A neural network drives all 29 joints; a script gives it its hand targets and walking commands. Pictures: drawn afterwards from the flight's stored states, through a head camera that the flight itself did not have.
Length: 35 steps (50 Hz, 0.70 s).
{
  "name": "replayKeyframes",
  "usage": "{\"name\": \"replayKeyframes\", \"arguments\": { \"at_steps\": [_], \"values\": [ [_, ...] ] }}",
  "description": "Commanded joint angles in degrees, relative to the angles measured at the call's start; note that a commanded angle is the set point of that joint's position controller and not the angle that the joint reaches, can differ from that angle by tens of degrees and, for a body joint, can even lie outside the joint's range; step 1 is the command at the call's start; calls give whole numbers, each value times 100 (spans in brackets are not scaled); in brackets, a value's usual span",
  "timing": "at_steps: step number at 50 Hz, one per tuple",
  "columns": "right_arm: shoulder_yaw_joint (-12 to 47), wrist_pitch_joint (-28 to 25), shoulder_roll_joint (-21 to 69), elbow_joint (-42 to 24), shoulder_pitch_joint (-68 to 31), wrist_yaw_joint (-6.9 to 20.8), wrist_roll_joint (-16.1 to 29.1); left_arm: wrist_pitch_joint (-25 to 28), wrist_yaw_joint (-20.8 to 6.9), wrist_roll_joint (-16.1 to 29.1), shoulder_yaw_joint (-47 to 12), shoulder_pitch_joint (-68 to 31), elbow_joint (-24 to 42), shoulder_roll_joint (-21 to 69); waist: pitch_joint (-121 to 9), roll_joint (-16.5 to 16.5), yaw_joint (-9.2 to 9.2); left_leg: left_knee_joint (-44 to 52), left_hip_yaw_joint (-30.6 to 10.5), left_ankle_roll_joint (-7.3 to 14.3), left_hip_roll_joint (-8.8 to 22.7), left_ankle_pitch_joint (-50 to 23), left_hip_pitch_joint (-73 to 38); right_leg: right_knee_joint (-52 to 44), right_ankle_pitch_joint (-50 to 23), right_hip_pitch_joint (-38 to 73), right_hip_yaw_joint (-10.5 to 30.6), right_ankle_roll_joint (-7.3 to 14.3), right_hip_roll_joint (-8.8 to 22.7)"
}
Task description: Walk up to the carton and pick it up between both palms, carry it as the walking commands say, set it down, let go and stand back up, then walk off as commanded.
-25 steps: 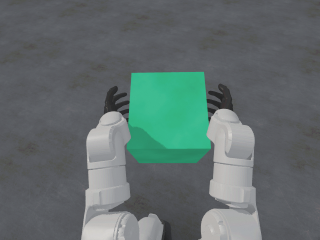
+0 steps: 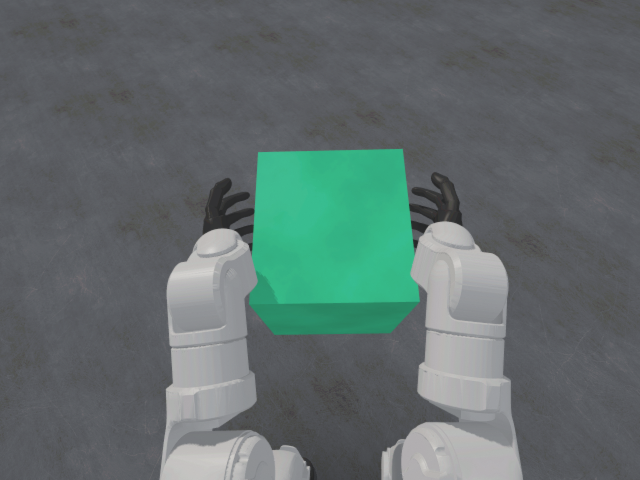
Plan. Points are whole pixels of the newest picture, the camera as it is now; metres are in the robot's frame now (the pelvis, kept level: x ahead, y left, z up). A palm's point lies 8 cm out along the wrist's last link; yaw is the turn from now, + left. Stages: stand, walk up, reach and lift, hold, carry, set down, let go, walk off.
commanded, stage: carry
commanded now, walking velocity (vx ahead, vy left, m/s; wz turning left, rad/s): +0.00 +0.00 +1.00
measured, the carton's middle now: (331, 252) +0.38 +0.01 +0.03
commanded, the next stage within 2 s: none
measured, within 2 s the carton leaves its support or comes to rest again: neither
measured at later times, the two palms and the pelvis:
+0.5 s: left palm (7, 379) +0.20 +0.31 +0.10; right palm (246, 260) +0.32 +0.10 +0.10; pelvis -0.03 +0.03 +0.00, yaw +30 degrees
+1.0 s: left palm out of the picture +0.08 +0.33 +0.14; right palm (166, 309) +0.25 +0.16 +0.13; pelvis -0.07 +0.01 +0.01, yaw +48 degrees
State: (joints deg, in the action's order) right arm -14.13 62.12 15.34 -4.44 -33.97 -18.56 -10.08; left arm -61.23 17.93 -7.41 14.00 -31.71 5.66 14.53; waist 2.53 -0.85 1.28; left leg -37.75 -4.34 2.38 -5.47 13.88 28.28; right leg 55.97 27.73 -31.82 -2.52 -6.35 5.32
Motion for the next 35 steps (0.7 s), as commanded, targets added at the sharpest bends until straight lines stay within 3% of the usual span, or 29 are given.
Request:
{"name": "replayKeyframes", "arguments": {
  "at_steps": [1, 3, 4, 5, 6, 7, 8, 9, 11, 13, 16, 18, 19, 20, 21, 22, 23, 24, 26, 28, 31, 35],
  "values": [
    [3236, 36, 4960, 137, -2614, 1165, 1721, -75, -1227, 1915, -3598, -3021, -194, 5259, -3122, -759, -256, 633, -1800, 673, 1485, -3077, -2134, -740, -228, 472, 156, 93, -178],
    [3259, 57, 4900, 160, -2620, 1137, 1690, -104, -1233, 1873, -3521, -3014, -248, 5165, -2990, -782, -241, 539, -1871, 543, 1327, -2691, -1645, -1549, -386, 1077, 129, 194, -245],
    [3284, 70, 4881, 161, -2665, 1122, 1694, -119, -1237, 1836, -3461, -2947, -304, 5148, -2918, -660, -158, 361, -1641, 359, 1145, -2308, -1065, -2311, -775, 1813, 29, 283, -177],
    [3291, 81, 4858, 186, -2784, 1100, 1705, -123, -1234, 1788, -3379, -2939, -371, 5108, -2827, -327, -40, -78, -1271, 55, 926, -1421, -102, -3140, -1417, 2855, 255, 452, 318],
    [3371, 101, 4983, 154, -2770, 1109, 1744, -85, -1245, 1715, -3288, -2817, -449, 5070, -2769, 1774, -17, -1494, -256, -396, 41, 830, 1082, -3563, -2869, 3578, 1955, 1117, 2038],
    [3473, 130, 5049, -69, -2714, 1157, 1863, -98, -1252, 1645, -3294, -2409, -314, 5206, -2716, 2063, -92, -2596, 143, -569, 501, 1987, 1322, -3177, -4351, 3374, 2042, 1637, 2731],
    [3507, 161, 5081, -125, -2782, 1178, 1952, -128, -1259, 1631, -3264, -2501, -130, 5154, -2523, 1166, -123, -2834, 263, -609, 739, 1800, 1276, -3048, -4749, 3286, 1528, 1556, 2485],
    [3576, 195, 5097, -125, -2967, 1199, 2046, -147, -1253, 1582, -3176, -2623, -138, 5064, -2376, 692, -121, -2812, 424, -621, 800, 1579, 1220, -3060, -4559, 3170, 1008, 1417, 2264],
    [3648, 187, 5203, -123, -3122, 1255, 2203, -118, -1180, 1469, -3051, -2726, -109, 5016, -2262, 900, -117, -2396, 665, -595, 796, 1302, 929, -2937, -4402, 3073, 123, 1225, 1932],
    [3667, 212, 5175, -88, -3228, 1235, 2240, -139, -1141, 1360, -2905, -2599, -237, 4894, -2273, 1190, -109, -1813, 1018, -612, 632, 1243, 497, -2784, -4396, 2932, -478, 1086, 1812],
    [3610, 278, 5096, 73, -3124, 1192, 2175, -195, -1118, 1269, -2797, -2363, -459, 4766, -2412, 1439, -74, -714, 1435, -563, 476, 1105, 28, -2349, -4849, 3083, -932, 941, 1851],
    [3553, 323, 5060, 267, -2964, 1190, 2127, -217, -1098, 1222, -2758, -2291, -562, 4701, -2481, 1612, -120, 198, 1519, -484, 413, 738, -424, -1877, -4715, 3063, -1095, 714, 1821],
    [3496, 332, 5036, 404, -2870, 1197, 2083, -233, -1093, 1216, -2750, -2304, -647, 4661, -2540, 1325, -232, 1048, 1365, -440, 480, -94, -1108, -1418, -4458, 2698, -1239, 453, 1720],
    [3409, 325, 4999, 532, -2877, 1202, 2029, -241, -1095, 1228, -2765, -2431, -760, 4595, -2585, 744, -333, 1480, 625, -324, 827, -882, -2037, -706, -3228, 1763, -1133, 172, 1550],
    [3194, 300, 4774, 732, -2824, 1180, 1859, -283, -1129, 1264, -2859, -2489, -800, 4651, -2596, -1117, -280, 959, -1513, 284, 2206, -4437, -3031, 357, 252, -88, -1157, -267, 780],
    [3146, 283, 4910, 690, -2475, 1213, 1871, -267, -1143, 1389, -3034, -2665, -533, 4806, -2886, -1851, -281, 421, -2290, 826, 2693, -6620, -3581, 1048, 1546, -897, -540, -319, 469],
    [3236, 267, 5073, 540, -2395, 1251, 1898, -246, -1175, 1497, -3221, -2630, -456, 5070, -3061, -1232, -259, 92, -1774, 785, 2382, -6852, -3737, 1426, 1292, -977, -93, -234, 540],
    [3224, 204, 5162, 397, -2526, 1284, 1892, -203, -1223, 1687, -3442, -2928, -268, 5276, -3057, -979, -258, 98, -1424, 695, 2159, -6220, -3559, 1369, 1012, -1023, 39, -172, 460],
    [3247, 87, 5222, -71, -2543, 1310, 1947, -133, -1297, 1969, -3691, -3078, 67, 5558, -2971, -976, -266, 358, -1018, 669, 1697, -4644, -3008, 1136, 292, -802, 0, -142, 342],
    [3252, 23, 5169, -236, -2474, 1304, 1919, -81, -1302, 2116, -3837, -3123, 247, 5636, -3053, -891, -284, 635, -1136, 735, 1569, -3492, -2682, 730, 7, -500, -31, -126, 182],
    [3263, 45, 5028, -193, -2207, 1262, 1808, -97, -1270, 2097, -3833, -2879, 203, 5513, -3237, -742, -304, 810, -1673, 851, 1618, -3124, -2679, 120, -82, -227, 112, -58, -37],
    [3274, 89, 4937, -80, -2214, 1215, 1732, -167, -1292, 2067, -3674, -2799, 21, 5305, -3258, -668, -286, 936, -1786, 846, 1662, -2977, -2396, -761, -130, 428, 153, 121, -232]
  ]
}}
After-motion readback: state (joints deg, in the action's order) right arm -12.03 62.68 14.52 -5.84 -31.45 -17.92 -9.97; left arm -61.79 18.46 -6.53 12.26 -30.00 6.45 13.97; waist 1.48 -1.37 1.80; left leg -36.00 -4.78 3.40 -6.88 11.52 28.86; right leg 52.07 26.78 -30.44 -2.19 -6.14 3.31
